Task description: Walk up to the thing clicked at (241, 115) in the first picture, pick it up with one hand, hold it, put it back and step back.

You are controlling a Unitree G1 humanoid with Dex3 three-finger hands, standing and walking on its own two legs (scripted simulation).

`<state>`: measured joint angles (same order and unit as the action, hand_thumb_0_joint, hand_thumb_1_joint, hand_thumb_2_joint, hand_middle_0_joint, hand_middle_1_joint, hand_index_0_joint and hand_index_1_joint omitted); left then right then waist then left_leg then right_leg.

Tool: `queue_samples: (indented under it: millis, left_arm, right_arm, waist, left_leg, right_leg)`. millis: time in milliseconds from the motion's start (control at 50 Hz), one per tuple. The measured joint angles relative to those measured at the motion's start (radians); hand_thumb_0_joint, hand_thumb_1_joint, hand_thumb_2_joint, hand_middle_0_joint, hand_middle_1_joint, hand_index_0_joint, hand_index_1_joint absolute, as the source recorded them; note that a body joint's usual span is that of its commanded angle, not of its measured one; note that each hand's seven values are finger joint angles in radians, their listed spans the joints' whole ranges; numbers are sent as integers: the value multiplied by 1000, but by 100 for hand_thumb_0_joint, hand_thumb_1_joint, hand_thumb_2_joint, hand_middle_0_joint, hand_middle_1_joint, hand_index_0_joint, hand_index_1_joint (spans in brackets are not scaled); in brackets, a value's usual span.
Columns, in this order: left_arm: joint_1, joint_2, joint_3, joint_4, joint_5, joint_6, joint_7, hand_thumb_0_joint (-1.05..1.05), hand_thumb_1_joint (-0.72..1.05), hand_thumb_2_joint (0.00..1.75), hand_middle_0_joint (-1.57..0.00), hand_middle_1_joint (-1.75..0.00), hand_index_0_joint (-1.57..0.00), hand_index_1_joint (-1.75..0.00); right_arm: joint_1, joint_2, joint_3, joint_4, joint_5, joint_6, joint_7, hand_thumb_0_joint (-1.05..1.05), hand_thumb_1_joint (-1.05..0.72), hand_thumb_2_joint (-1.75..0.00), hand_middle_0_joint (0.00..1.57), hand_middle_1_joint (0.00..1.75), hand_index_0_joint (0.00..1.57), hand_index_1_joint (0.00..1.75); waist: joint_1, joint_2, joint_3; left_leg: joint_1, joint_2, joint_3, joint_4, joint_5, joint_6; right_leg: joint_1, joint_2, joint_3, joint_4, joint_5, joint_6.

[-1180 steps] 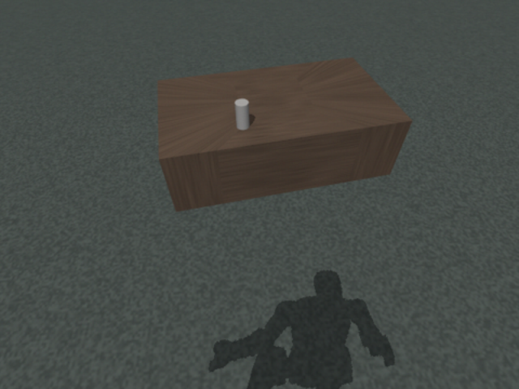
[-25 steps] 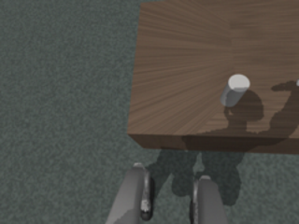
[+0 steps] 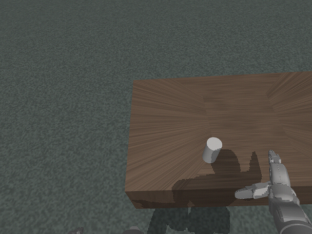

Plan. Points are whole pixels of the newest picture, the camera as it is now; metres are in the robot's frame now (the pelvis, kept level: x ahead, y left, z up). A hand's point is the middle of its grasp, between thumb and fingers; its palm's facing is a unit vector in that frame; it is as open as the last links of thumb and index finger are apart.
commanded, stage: home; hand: right
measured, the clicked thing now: (211, 150) +0.49 -0.19 -0.30
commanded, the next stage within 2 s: none
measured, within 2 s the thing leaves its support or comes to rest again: neither
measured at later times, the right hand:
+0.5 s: hand (244, 232) +0.16 -0.17 -0.06, palm faces +0.17 +0.94 -0.28, open 17.5 cm
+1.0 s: hand out of the picture +0.09 -0.24 -0.09, palm faces +0.02 +0.92 -0.39, open 17.5 cm
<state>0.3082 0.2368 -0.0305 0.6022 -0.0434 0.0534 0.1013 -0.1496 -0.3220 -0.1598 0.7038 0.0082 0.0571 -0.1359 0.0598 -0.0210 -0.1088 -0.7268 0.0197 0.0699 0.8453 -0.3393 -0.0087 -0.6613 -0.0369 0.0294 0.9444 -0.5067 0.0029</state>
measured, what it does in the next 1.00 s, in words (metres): stands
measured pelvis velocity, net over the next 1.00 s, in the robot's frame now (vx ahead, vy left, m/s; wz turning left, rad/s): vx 0.00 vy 0.01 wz -0.02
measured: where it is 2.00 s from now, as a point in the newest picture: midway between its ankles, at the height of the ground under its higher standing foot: outside the picture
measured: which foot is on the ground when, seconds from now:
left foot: down 0.00-1.00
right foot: down 0.00-1.00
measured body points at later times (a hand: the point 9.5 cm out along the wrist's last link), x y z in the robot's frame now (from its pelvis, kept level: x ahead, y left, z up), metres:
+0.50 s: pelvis +0.00 +0.02 +0.01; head +0.02 +0.02 +0.46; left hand +0.19 +0.25 -0.06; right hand +0.15 -0.22 -0.04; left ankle +0.04 +0.13 -0.69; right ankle -0.03 -0.11 -0.69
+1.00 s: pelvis +0.00 +0.01 +0.04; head -0.01 +0.02 +0.49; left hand +0.11 +0.29 -0.09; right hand +0.09 -0.29 -0.06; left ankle +0.04 +0.13 -0.69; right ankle -0.03 -0.12 -0.69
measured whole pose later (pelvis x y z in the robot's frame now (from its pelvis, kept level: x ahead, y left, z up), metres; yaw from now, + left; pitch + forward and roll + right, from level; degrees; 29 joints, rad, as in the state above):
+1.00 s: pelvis +0.00 +0.01 +0.04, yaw -1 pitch -1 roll +0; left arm 0.24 0.31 0.03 0.83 0.06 0.02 0.02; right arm 0.27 -0.32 -0.03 0.78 -0.05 0.03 -0.02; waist -0.01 -0.03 -0.02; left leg -0.33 0.05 0.06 0.61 -0.27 -0.01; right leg -0.22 0.00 0.01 0.60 -0.37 0.01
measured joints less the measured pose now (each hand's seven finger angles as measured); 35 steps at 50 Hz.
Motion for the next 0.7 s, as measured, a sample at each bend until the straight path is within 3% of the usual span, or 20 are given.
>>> queue_samples:
  millis: [180, 280, 420, 700]
  left_arm:
    - [-66, -14, 5, -34, -8, -32, 17, 1, 90, 90, -20, -29, -20, -29]
    - [-95, -28, -4, -56, -6, -56, 34, 1, 90, 90, -20, -29, -20, -29]
    - [-113, -29, -7, -82, 10, -95, 60, 1, 90, 90, -20, -29, -20, -29]
    - [-40, -22, 3, -61, 23, -132, 59, 1, 90, 90, -20, -30, -20, -29]
  right_arm:
    - [332, 94, 145, -298, 30, 67, 3, -1, 53, -6, 6, 6, 6, 5]
    - [494, 127, 189, -466, 35, 105, 3, -1, 54, -6, 6, 6, 7, 5]
    - [557, 123, 178, -562, 26, 134, -4, -1, 56, -5, 6, 5, 6, 5]
    - [548, 138, 171, -569, 8, 149, -7, -1, 56, -5, 5, 5, 6, 5]
  waist:
    - [-48, -23, 5]
    - [-67, -11, 17]
    - [-73, 1, 39]
    - [-49, -4, 33]
  left_leg:
    - [129, 7, -7, -51, -2, 1]
    - [166, 6, 3, -54, -8, 7]
    - [175, 8, 18, -45, -10, 16]
    - [161, 7, 5, -33, -4, 14]
  right_leg:
    - [146, 8, -9, -88, 19, 3]
    - [184, 7, 1, -101, 23, 11]
    - [189, 7, 17, -97, 29, 19]
    - [180, 7, 3, -84, 30, 16]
